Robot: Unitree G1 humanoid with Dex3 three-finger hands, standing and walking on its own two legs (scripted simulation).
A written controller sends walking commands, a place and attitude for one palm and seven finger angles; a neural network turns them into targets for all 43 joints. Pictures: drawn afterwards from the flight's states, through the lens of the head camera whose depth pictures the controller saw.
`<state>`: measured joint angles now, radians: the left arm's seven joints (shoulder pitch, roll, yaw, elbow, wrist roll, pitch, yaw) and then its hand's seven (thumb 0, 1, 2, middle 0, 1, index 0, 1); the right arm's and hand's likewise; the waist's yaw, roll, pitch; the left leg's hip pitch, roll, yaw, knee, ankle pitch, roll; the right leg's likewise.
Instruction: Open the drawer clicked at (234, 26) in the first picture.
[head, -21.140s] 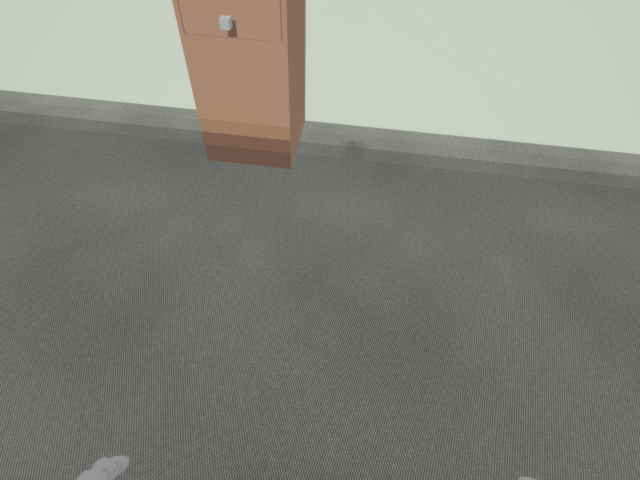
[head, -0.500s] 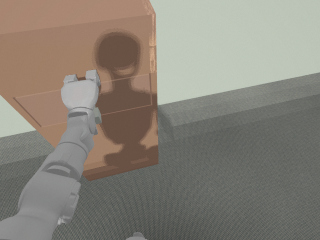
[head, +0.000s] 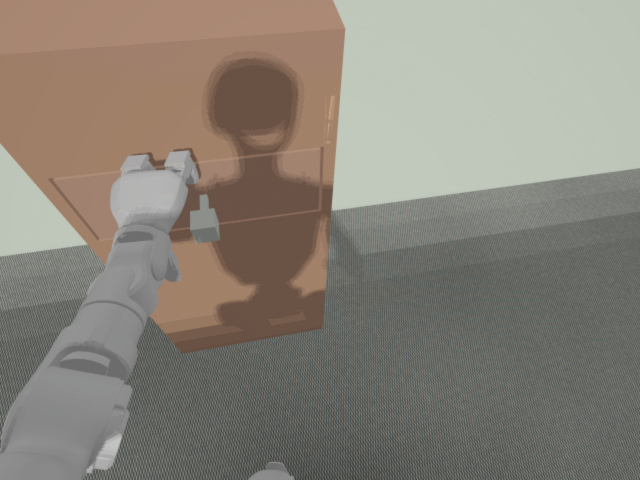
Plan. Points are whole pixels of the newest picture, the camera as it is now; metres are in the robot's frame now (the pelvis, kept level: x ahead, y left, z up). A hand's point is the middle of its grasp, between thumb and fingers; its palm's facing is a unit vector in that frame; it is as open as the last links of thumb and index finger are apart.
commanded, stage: move the hooked fingers above the handle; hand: left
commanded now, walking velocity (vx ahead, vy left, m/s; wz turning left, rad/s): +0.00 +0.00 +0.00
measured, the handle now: (204, 216) +0.51 +0.18 -0.03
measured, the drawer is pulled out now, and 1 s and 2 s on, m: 0.00 0.00 0.00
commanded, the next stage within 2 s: lower the fingers behind the handle in 0.42 s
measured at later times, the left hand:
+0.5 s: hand (176, 217) +0.46 +0.20 +0.03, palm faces +0.04 -0.06 -1.00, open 13.8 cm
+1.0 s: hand (174, 231) +0.46 +0.21 -0.01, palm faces +0.01 -0.05 -1.00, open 13.8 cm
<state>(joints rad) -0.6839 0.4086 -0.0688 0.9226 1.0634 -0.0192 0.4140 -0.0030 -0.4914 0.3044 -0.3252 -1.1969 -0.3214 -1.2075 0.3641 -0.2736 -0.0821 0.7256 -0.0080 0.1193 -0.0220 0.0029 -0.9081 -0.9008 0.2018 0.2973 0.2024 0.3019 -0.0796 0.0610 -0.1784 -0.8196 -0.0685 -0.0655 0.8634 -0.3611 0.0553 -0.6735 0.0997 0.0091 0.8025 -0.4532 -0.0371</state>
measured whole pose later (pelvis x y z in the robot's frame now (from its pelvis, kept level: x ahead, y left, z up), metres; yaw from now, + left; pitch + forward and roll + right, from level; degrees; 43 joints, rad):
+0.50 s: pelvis +0.00 +0.00 +0.00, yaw -1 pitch +18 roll -2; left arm -0.71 0.39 -0.05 0.97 1.08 0.01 0.40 0.00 -0.49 0.30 -0.32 -1.20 -0.32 -1.21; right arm 0.35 -0.24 -0.05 0.68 -0.01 0.12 -0.03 0.00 -0.91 -0.90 0.20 0.30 0.20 0.30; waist -0.09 0.06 -0.18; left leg -0.81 -0.06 -0.05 0.85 -0.35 0.06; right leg -0.68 0.10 0.03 0.80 -0.45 -0.04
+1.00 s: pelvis +0.00 +0.00 -0.01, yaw -2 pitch +21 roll -3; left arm -0.70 0.41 -0.01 1.01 1.11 -0.01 0.45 0.00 -0.49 0.30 -0.32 -1.20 -0.32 -1.21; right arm 0.35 -0.25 -0.05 0.69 -0.02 0.11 -0.02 0.00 -0.91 -0.90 0.20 0.30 0.20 0.30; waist -0.10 0.06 -0.20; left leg -0.91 -0.05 -0.04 0.93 -0.39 0.06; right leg -0.77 0.11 0.03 0.87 -0.47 -0.03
